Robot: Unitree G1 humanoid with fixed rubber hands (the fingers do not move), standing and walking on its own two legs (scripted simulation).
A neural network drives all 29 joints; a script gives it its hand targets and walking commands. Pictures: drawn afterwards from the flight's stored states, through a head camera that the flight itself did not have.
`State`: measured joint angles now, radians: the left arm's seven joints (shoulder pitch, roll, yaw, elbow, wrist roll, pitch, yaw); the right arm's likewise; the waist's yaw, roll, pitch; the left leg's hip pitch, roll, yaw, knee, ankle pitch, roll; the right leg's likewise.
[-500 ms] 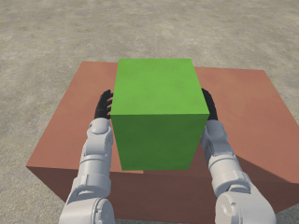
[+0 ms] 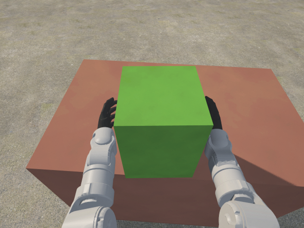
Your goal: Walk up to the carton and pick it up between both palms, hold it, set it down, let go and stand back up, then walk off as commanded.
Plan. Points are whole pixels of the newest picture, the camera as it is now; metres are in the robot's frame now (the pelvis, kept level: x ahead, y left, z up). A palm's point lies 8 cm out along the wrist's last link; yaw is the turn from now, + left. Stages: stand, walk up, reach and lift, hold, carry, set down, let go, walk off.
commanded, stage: set down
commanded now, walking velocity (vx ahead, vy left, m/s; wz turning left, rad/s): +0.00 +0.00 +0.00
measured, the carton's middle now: (159, 124) +0.40 +0.01 +0.05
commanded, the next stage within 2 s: none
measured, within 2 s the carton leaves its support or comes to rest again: rests again in 0.36 s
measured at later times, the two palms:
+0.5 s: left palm (107, 131) +0.38 +0.15 +0.04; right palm (209, 130) +0.39 -0.14 +0.05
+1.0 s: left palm (98, 131) +0.37 +0.17 +0.06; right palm (218, 124) +0.39 -0.16 +0.06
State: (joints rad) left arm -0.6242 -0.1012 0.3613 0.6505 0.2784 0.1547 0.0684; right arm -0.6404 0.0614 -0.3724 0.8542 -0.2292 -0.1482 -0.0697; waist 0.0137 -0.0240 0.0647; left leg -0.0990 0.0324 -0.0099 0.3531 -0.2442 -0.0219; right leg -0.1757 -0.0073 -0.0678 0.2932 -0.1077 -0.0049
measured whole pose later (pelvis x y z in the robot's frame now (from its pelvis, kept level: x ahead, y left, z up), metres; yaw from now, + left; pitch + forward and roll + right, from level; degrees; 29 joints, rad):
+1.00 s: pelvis -0.01 +0.00 +0.00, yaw +0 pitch +6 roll -1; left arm -0.61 0.05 0.16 0.73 0.02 0.11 0.15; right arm -0.72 -0.15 -0.05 0.96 0.21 -0.05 -0.12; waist 0.03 0.01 -0.04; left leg -0.28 0.03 -0.01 0.42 -0.24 -0.02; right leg -0.34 -0.01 -0.07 0.33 -0.09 0.00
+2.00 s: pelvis -0.06 -0.01 -0.01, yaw +0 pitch -3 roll +1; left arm -0.12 0.15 0.06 0.47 -0.15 0.07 0.09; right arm -0.08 -0.19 0.02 0.42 0.24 0.03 -0.05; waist 0.03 -0.05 -0.03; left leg -0.19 0.02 -0.01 0.44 -0.21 -0.02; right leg -0.28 -0.01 -0.03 0.42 -0.09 -0.01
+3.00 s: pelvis +0.00 +0.00 +0.00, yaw +1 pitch -4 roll +0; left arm 0.36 0.18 -0.05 0.07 -0.13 0.08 0.10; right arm 0.39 -0.19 0.02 0.19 0.11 -0.10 0.00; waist 0.03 0.00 0.09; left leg -0.05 0.03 -0.01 0.37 -0.26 -0.03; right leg -0.14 0.00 -0.03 0.35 -0.15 -0.01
